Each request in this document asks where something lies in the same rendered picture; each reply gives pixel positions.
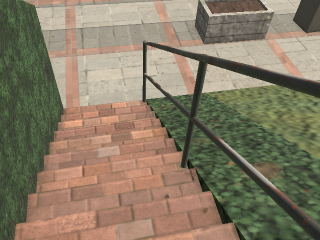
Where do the stairs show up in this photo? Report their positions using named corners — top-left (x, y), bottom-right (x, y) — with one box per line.
top-left (14, 100), bottom-right (240, 240)

